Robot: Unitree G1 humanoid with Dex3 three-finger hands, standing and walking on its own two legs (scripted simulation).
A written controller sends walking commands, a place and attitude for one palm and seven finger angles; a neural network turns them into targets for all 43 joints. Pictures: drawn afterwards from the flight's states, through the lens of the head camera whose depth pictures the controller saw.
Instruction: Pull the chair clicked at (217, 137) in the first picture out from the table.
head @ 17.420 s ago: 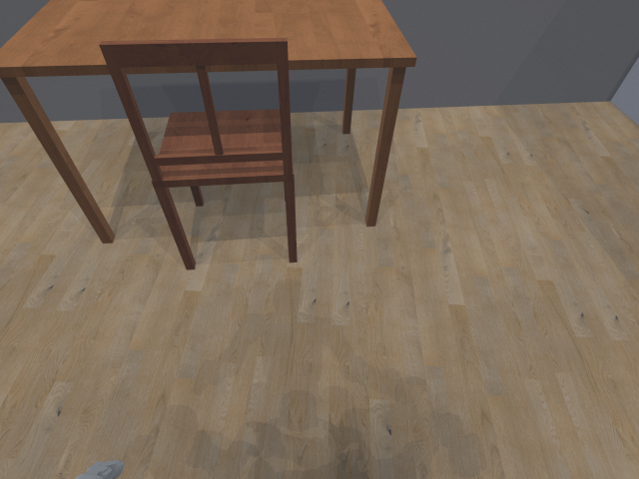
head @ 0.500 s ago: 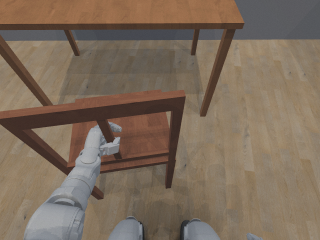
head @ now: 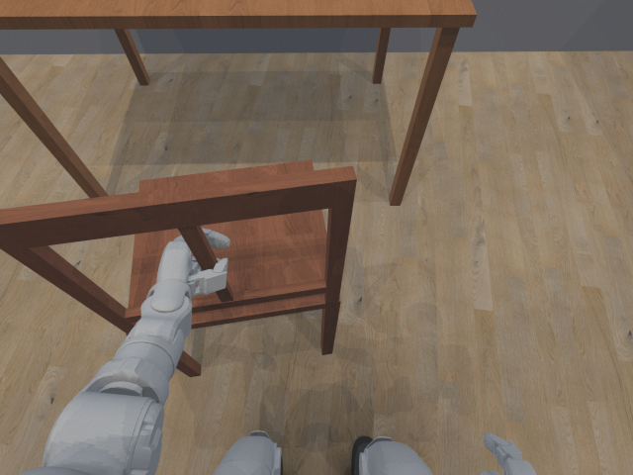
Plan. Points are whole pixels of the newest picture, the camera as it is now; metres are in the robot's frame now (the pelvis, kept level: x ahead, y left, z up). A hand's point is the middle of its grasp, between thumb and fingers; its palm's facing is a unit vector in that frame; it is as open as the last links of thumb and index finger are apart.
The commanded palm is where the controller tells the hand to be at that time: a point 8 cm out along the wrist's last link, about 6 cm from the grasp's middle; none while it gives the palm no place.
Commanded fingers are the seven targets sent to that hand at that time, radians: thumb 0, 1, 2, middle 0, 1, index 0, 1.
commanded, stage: step backward, pulling the chair out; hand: left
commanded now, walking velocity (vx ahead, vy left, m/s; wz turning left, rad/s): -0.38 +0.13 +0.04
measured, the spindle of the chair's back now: (210, 266) +0.40 +0.17 -0.09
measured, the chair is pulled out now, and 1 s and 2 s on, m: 0.42 0.61 0.66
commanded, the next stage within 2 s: stop walking, hand still on the chair in 0.64 s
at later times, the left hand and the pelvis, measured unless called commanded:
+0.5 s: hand (212, 331) +0.29 +0.15 -0.06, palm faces +0.01 -0.97 -0.23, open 5.5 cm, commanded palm +0.30 +0.20 -0.05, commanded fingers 0.00 0.90 0.90 -0.50 -1.45 -0.50 -1.45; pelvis -0.09 +0.01 -0.01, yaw -1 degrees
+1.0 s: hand (200, 413) +0.19 +0.15 -0.06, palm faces +0.04 -0.98 -0.21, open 5.6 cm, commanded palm +0.17 +0.20 -0.04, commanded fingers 0.00 0.90 0.90 -0.50 -1.45 -0.50 -1.45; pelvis -0.12 +0.00 +0.00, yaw +1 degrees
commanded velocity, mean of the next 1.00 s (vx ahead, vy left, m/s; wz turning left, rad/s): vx -0.22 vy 0.01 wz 0.04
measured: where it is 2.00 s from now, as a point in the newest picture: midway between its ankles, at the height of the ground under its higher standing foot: outside the picture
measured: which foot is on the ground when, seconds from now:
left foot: down 0.00-0.68, up 0.70-0.84, down 0.86-1.00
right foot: down 0.00-0.88, up 0.90-0.98, down 1.00-1.00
